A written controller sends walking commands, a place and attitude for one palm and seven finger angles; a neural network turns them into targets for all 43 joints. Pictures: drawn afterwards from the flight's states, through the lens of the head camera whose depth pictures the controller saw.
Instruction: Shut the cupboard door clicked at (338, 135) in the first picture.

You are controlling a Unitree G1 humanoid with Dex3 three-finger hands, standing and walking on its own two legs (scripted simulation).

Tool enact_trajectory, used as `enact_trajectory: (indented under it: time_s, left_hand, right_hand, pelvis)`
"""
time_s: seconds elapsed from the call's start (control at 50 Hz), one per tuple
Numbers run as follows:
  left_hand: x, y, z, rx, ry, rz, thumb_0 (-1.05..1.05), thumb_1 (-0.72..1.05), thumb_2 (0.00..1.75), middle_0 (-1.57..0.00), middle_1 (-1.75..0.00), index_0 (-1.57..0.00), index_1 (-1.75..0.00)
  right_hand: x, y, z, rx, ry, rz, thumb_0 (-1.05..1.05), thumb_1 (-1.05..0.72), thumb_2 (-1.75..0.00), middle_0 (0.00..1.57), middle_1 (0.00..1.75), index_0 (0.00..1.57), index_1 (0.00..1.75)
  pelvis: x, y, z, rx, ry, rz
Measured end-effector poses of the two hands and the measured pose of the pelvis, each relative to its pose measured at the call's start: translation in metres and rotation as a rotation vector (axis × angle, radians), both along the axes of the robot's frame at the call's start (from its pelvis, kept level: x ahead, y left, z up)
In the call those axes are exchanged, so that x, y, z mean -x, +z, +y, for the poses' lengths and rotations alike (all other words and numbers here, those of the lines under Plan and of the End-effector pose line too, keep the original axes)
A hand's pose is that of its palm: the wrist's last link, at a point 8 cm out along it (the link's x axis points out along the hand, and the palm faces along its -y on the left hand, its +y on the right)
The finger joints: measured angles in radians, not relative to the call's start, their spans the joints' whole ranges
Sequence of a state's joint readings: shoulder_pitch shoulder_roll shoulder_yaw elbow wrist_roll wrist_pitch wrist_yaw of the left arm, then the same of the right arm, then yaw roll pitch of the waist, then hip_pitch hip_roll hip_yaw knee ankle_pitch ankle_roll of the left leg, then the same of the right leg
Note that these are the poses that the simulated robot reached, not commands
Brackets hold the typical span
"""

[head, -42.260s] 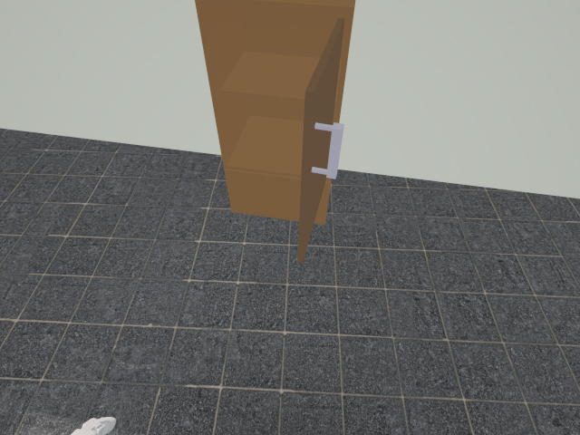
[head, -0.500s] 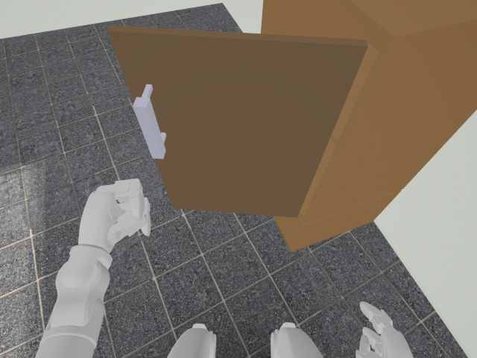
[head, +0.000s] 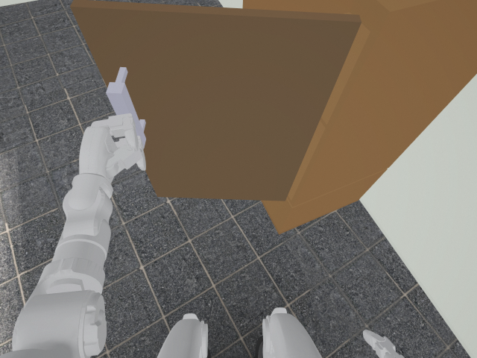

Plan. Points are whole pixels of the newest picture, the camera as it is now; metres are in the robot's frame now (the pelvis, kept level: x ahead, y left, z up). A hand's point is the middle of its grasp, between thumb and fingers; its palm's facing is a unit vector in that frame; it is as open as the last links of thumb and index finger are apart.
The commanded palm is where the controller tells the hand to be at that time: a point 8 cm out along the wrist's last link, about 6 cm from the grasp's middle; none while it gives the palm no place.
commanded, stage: bring the fist close to the handle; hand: left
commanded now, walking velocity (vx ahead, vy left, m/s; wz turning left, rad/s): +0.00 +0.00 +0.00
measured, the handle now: (131, 110) +0.54 +0.19 +0.05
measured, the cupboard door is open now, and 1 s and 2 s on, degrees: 65 61 46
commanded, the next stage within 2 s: push the door shut along its arc in 0.40 s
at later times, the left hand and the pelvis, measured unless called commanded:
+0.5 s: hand (142, 146) +0.45 +0.16 +0.06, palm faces -0.04 -1.00 -0.02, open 3.1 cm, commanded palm +0.42 +0.21 +0.05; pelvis +0.00 +0.00 +0.00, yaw -1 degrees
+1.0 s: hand (143, 128) +0.49 +0.16 +0.06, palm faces -0.15 -0.99 -0.04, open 3.2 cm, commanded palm +0.49 +0.20 +0.05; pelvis -0.01 +0.00 -0.01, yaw +0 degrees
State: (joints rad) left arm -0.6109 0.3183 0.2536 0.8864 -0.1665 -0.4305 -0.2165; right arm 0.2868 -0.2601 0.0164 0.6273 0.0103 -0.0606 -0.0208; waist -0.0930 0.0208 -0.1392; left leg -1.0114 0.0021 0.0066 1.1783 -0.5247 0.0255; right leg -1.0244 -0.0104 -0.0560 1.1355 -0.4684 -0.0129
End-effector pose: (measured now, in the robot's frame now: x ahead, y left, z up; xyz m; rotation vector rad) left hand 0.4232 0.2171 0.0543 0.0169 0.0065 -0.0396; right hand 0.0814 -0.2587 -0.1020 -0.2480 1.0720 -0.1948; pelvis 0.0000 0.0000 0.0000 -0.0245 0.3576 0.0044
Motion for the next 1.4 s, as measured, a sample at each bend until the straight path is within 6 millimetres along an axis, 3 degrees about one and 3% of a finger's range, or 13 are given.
enact_trajectory:
  time_s: [0.1, 0.28, 0.62, 0.76, 1.06, 1.4]
  left_hand:
    - [-0.017, 0.002, -0.001, 0.002, 0.001, -0.007, 0.02, 0.90, 0.91, -1.30, -1.50, -1.29, -1.50]
    - [-0.004, -0.005, 0.001, -0.003, 0.007, 0.007, 0.02, 0.90, 0.91, -1.30, -1.50, -1.29, -1.50]
    - [-0.009, 0.000, -0.005, -0.012, -0.011, -0.003, 0.02, 0.90, 0.90, -1.30, -1.50, -1.30, -1.50]
    - [-0.026, 0.003, -0.003, -0.016, -0.051, -0.007, 0.02, 0.90, 0.90, -1.31, -1.50, -1.30, -1.50]
    - [-0.059, 0.005, -0.002, -0.021, -0.118, 0.018, 0.02, 0.90, 0.90, -1.31, -1.50, -1.33, -1.50]
    - [-0.108, 0.008, -0.024, -0.019, -0.208, 0.032, 0.02, 0.90, 0.90, -1.30, -1.50, -1.30, -1.50]
  right_hand:
    - [0.022, -0.004, -0.001, -0.005, -0.033, 0.060, 0.00, -0.91, -0.90, 0.20, 0.30, 0.21, 0.30]
    - [0.046, -0.002, 0.003, -0.026, -0.068, 0.134, 0.00, -0.91, -0.90, 0.20, 0.30, 0.21, 0.30]
    - [0.020, 0.001, 0.000, -0.012, -0.033, 0.062, 0.00, -0.91, -0.90, 0.20, 0.30, 0.21, 0.30]
    - [0.023, -0.004, -0.004, 0.007, -0.031, 0.076, 0.00, -0.91, -0.90, 0.20, 0.30, 0.21, 0.30]
    - [0.074, -0.012, -0.007, 0.031, -0.071, 0.210, 0.00, -0.91, -0.90, 0.20, 0.30, 0.21, 0.30]
    - [0.120, -0.010, 0.004, 0.047, -0.135, 0.306, 0.00, -0.90, -0.90, 0.20, 0.30, 0.21, 0.30]
  pelvis:
    - [0.000, -0.002, 0.001, 0.000, -0.011, 0.020]
    - [-0.001, 0.003, 0.003, -0.003, -0.021, 0.010]
    - [0.002, 0.002, 0.002, -0.002, -0.013, 0.002]
    - [0.006, -0.004, 0.001, 0.006, -0.003, 0.020]
    - [0.013, -0.015, 0.002, 0.024, 0.005, 0.066]
    - [0.015, -0.025, 0.008, 0.043, -0.007, 0.122]
